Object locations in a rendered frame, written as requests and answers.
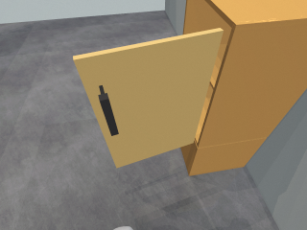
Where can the cupboard door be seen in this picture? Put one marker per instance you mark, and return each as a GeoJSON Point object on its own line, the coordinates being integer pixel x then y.
{"type": "Point", "coordinates": [156, 91]}

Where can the handle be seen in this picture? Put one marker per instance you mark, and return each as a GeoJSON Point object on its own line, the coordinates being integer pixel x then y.
{"type": "Point", "coordinates": [106, 107]}

